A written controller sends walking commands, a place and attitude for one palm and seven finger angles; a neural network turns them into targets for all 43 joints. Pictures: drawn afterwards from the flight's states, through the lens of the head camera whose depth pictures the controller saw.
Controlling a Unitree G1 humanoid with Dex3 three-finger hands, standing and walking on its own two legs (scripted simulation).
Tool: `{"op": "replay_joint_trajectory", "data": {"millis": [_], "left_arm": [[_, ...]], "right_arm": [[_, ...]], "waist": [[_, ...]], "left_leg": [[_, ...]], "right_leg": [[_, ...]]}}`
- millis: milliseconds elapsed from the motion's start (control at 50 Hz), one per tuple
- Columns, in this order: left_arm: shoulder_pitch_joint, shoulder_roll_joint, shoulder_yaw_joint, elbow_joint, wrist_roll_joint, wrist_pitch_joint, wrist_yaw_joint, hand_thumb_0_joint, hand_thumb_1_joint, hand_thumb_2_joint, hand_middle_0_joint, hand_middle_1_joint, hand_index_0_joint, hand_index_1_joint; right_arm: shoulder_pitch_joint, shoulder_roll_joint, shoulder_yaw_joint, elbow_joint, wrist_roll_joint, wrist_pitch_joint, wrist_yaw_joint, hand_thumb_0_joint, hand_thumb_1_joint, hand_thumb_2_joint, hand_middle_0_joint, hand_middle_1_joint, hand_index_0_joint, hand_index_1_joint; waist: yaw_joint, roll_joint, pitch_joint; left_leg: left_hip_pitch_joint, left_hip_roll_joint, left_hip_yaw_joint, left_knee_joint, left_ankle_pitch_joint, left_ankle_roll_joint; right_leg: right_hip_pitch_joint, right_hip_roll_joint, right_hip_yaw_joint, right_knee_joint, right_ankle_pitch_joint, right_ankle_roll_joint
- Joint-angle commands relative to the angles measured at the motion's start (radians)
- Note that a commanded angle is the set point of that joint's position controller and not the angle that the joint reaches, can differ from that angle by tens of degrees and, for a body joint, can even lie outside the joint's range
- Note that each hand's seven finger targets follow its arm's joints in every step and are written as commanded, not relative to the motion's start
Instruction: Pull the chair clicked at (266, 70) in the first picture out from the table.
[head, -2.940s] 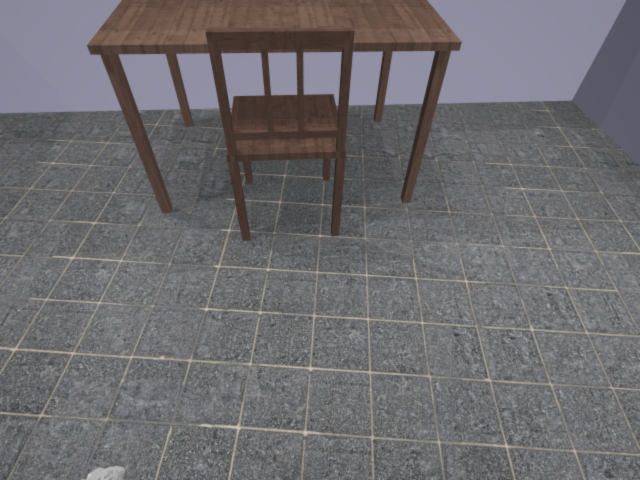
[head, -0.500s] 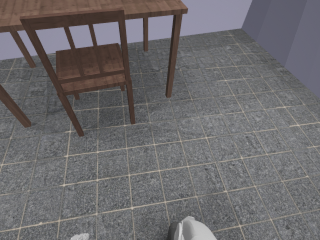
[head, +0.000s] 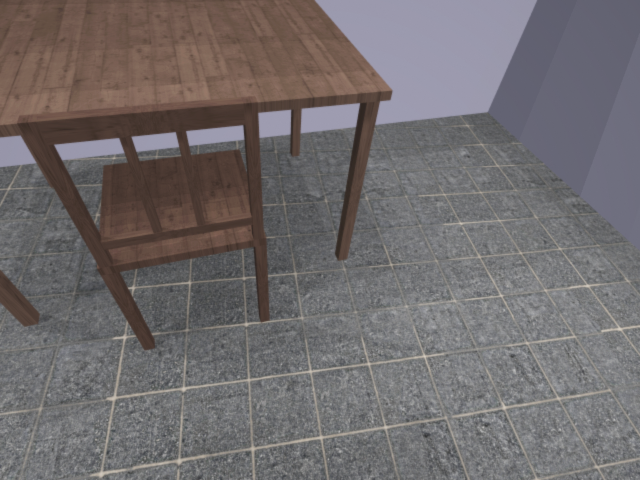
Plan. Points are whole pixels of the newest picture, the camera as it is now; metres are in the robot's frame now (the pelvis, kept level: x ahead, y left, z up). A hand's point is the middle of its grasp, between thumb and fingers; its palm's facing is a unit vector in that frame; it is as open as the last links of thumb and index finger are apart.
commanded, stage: turn to face it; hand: left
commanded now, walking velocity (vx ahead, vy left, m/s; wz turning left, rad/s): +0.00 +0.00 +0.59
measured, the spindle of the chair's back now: (142, 187) +0.65 +0.43 -0.10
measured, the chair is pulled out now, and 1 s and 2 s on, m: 0.00 0.00 0.00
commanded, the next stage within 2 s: take the last steps up to it in 0.58 s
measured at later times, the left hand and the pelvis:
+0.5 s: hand out of the picture +0.14 +0.17 -0.14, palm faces +0.26 -0.93 -0.25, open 7.4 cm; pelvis +0.08 -0.04 +0.01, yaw +14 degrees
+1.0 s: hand out of the picture +0.02 +0.18 -0.16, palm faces +0.41 -0.89 -0.19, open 7.4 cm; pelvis +0.10 +0.01 +0.02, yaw +21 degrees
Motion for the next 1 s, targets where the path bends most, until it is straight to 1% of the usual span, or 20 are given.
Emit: {"op": "replay_joint_trajectory", "data": {"millis": [0, 40, 80, 220, 300, 320, 340, 360, 400, 440, 500, 640, 680, 720, 740, 760, 780, 820, 860, 980], "left_arm": [[-0.042, 0.053, 0.001, -0.085, 0.002, -0.020, 0.017, 0.000, 0.900, 0.900, -0.200, -0.300, -0.200, -0.300], [-0.044, 0.039, -0.002, -0.075, 0.001, -0.012, 0.011, 0.000, 0.900, 0.900, -0.200, -0.300, -0.200, -0.300], [-0.025, 0.026, 0.004, -0.079, 0.000, 0.011, 0.014, 0.000, 0.900, 0.900, -0.200, -0.300, -0.200, -0.300], [-0.115, 0.044, 0.018, -0.160, -0.005, 0.040, 0.021, 0.000, 0.900, 0.900, -0.200, -0.300, -0.200, -0.300], [-0.045, 0.067, 0.027, -0.163, -0.007, 0.027, 0.024, 0.000, 0.900, 0.900, -0.200, -0.300, -0.200, -0.300], [-0.022, 0.113, 0.034, -0.164, 0.001, 0.016, 0.029, 0.000, 0.900, 0.900, -0.200, -0.300, -0.200, -0.300], [-0.018, 0.219, 0.051, -0.173, 0.016, 0.006, 0.038, 0.000, 0.900, 0.900, -0.200, -0.300, -0.200, -0.300], [-0.012, 0.247, 0.050, -0.193, 0.006, 0.016, 0.034, 0.000, 0.900, 0.900, -0.200, -0.300, -0.200, -0.300], [-0.112, 0.186, 0.040, -0.217, 0.004, 0.017, 0.037, 0.000, 0.900, 0.900, -0.200, -0.300, -0.200, -0.300], [-0.160, 0.138, 0.026, -0.227, 0.005, 0.014, 0.039, 0.000, 0.900, 0.900, -0.200, -0.300, -0.200, -0.300], [-0.110, 0.144, 0.026, -0.212, 0.009, 0.011, 0.040, 0.000, 0.900, 0.900, -0.200, -0.300, -0.200, -0.300], [-0.051, 0.200, 0.037, -0.172, 0.018, 0.026, 0.035, 0.000, 0.900, 0.900, -0.200, -0.300, -0.200, -0.300], [-0.057, 0.201, 0.035, -0.156, 0.013, 0.029, 0.034, 0.000, 0.900, 0.900, -0.200, -0.300, -0.200, -0.300], [-0.076, 0.187, 0.031, -0.145, 0.001, 0.034, 0.025, 0.000, 0.900, 0.900, -0.200, -0.300, -0.200, -0.300], [-0.069, 0.147, 0.024, -0.155, -0.001, 0.038, 0.016, 0.000, 0.900, 0.900, -0.200, -0.300, -0.200, -0.300], [-0.084, 0.088, 0.010, -0.188, 0.002, 0.039, 0.005, 0.000, 0.900, 0.900, -0.200, -0.300, -0.200, -0.300], [-0.163, 0.107, 0.005, -0.209, 0.017, 0.040, 0.006, 0.000, 0.900, 0.900, -0.200, -0.300, -0.200, -0.300], [-0.164, 0.113, 0.010, -0.181, 0.016, 0.032, -0.009, 0.000, 0.900, 0.900, -0.200, -0.300, -0.200, -0.300], [-0.077, 0.097, 0.004, -0.132, 0.016, 0.024, -0.020, 0.000, 0.900, 0.900, -0.200, -0.300, -0.200, -0.300], [-0.088, 0.069, -0.007, -0.123, 0.012, 0.024, -0.018, 0.000, 0.900, 0.900, -0.200, -0.300, -0.200, -0.300]], "right_arm": [[0.271, -0.158, -0.017, 0.049, 0.000, 0.016, -0.037, 0.000, -0.900, -0.900, 0.200, 0.300, 0.200, 0.300], [0.171, -0.116, -0.005, 0.026, 0.005, 0.010, -0.038, 0.000, -0.900, -0.900, 0.200, 0.300, 0.200, 0.300], [0.140, -0.117, -0.016, 0.008, 0.006, 0.014, -0.038, 0.000, -0.900, -0.900, 0.200, 0.300, 0.200, 0.300], [0.108, -0.173, -0.044, -0.027, 0.000, 0.056, -0.029, 0.000, -0.900, -0.900, 0.200, 0.300, 0.200, 0.300], [0.058, -0.179, -0.055, -0.051, 0.005, 0.076, -0.023, 0.000, -0.900, -0.900, 0.200, 0.300, 0.200, 0.300], [0.073, -0.146, -0.052, -0.057, 0.012, 0.076, -0.017, 0.000, -0.900, -0.900, 0.200, 0.300, 0.200, 0.300], [0.108, -0.070, -0.041, -0.077, 0.018, 0.079, -0.010, 0.000, -0.900, -0.900, 0.200, 0.300, 0.200, 0.300], [0.106, -0.111, -0.055, -0.085, 0.008, 0.090, -0.015, 0.000, -0.900, -0.900, 0.200, 0.300, 0.200, 0.300], [0.089, -0.109, -0.059, -0.063, 0.004, 0.109, -0.009, 0.000, -0.900, -0.900, 0.200, 0.300, 0.200, 0.300], [0.108, -0.093, -0.053, -0.045, 0.004, 0.109, -0.001, 0.000, -0.900, -0.900, 0.200, 0.300, 0.200, 0.300], [0.075, -0.087, -0.042, -0.051, 0.005, 0.112, -0.002, 0.000, -0.900, -0.900, 0.200, 0.300, 0.200, 0.300], [-0.020, -0.085, -0.023, -0.088, 0.016, 0.108, -0.002, 0.000, -0.900, -0.900, 0.200, 0.300, 0.200, 0.300], [0.018, -0.085, -0.014, -0.076, 0.012, 0.100, -0.006, 0.000, -0.900, -0.900, 0.200, 0.300, 0.200, 0.300], [0.088, -0.115, -0.015, -0.049, 0.005, 0.085, -0.007, 0.000, -0.900, -0.900, 0.200, 0.300, 0.200, 0.300], [0.125, -0.184, -0.028, -0.047, -0.003, 0.077, -0.008, 0.000, -0.900, -0.900, 0.200, 0.300, 0.200, 0.300], [0.171, -0.273, -0.044, -0.048, -0.013, 0.077, -0.010, 0.000, -0.900, -0.900, 0.200, 0.300, 0.200, 0.300], [0.198, -0.273, -0.046, -0.033, -0.010, 0.074, -0.019, 0.000, -0.900, -0.900, 0.200, 0.300, 0.200, 0.300], [0.130, -0.208, -0.025, -0.039, -0.002, 0.063, -0.030, 0.000, -0.900, -0.900, 0.200, 0.300, 0.200, 0.300], [0.089, -0.174, -0.012, -0.047, 0.003, 0.045, -0.031, 0.000, -0.900, -0.900, 0.200, 0.300, 0.200, 0.300], [0.173, -0.155, -0.020, 0.006, 0.008, 0.026, -0.032, 0.000, -0.900, -0.900, 0.200, 0.300, 0.200, 0.300]], "waist": [[-0.092, 0.234, -0.037], [-0.045, 0.146, -0.021], [-0.029, 0.166, -0.055], [-0.044, 0.189, -0.061], [0.002, 0.159, -0.066], [0.008, 0.036, -0.075], [-0.002, -0.262, -0.082], [0.010, -0.219, -0.081], [-0.029, -0.175, -0.005], [-0.057, -0.114, 0.006], [-0.034, -0.113, -0.025], [0.005, -0.154, -0.046], [-0.014, -0.139, -0.071], [-0.053, -0.088, -0.076], [-0.069, 0.102, -0.079], [-0.093, 0.341, -0.033], [-0.129, 0.315, 0.028], [-0.082, 0.245, 0.091], [-0.039, 0.172, 0.061], [-0.052, 0.139, 0.072]], "left_leg": [[0.339, 0.308, -0.425, -0.288, 0.538, 0.213], [0.249, 0.232, -0.308, -0.290, 0.602, 0.176], [0.206, 0.181, -0.236, -0.289, 0.613, 0.158], [0.174, 0.145, -0.307, -0.276, 0.426, 0.167], [0.058, 0.091, -0.315, -0.172, 0.250, 0.104], [-0.031, 0.020, -0.260, -0.068, 0.100, 0.046], [-0.208, -0.126, -0.110, 0.163, -0.230, -0.033], [-0.170, -0.114, -0.156, 0.352, -0.369, -0.030], [-0.180, -0.071, -0.182, 0.547, -0.276, -0.037], [-0.181, -0.054, -0.162, 0.563, -0.188, -0.047], [-0.152, -0.057, -0.131, 0.466, -0.195, -0.063], [-0.024, -0.075, -0.074, 0.151, -0.237, -0.046], [0.073, -0.084, -0.059, 0.003, -0.151, -0.039], [0.265, -0.068, -0.060, -0.196, -0.037, -0.019], [0.358, 0.061, -0.239, -0.273, -0.086, 0.035], [0.376, 0.252, -0.504, -0.387, -0.177, 0.141], [0.302, 0.283, -0.589, -0.461, -0.294, 0.206], [0.239, 0.215, -0.487, -0.464, -0.320, 0.198], [0.208, 0.151, -0.366, -0.457, -0.191, 0.167], [0.254, 0.141, -0.302, -0.455, -0.058, 0.191]], "right_leg": [[-0.395, -0.055, 0.045, 0.461, -0.131, 0.018], [-0.336, -0.089, 0.056, 0.393, -0.045, 0.041], [-0.269, -0.077, 0.041, 0.335, 0.010, 0.063], [-0.215, -0.046, 0.030, 0.122, 0.041, 0.076], [0.008, -0.027, 0.012, -0.186, 0.236, 0.070], [0.121, -0.112, 0.093, -0.309, 0.306, 0.054], [0.217, -0.376, 0.359, -0.392, 0.464, -0.033], [0.090, -0.470, 0.362, -0.412, 0.474, -0.114], [-0.028, -0.386, 0.290, -0.426, 0.387, -0.115], [-0.015, -0.317, 0.146, -0.387, 0.497, -0.105], [0.055, -0.310, 0.080, -0.356, 0.618, -0.121], [0.093, -0.334, 0.067, -0.314, 0.671, -0.146], [0.077, -0.313, 0.055, -0.290, 0.588, -0.113], [-0.054, -0.266, 0.015, -0.245, 0.259, -0.048], [-0.202, -0.184, -0.042, -0.112, 0.034, -0.003], [-0.382, -0.069, -0.108, 0.093, -0.142, 0.039], [-0.442, -0.060, -0.027, 0.255, -0.170, 0.031], [-0.471, -0.090, 0.055, 0.366, -0.029, 0.016], [-0.398, -0.092, 0.046, 0.367, 0.075, 0.024], [-0.365, -0.097, 0.027, 0.186, 0.119, 0.043]]}}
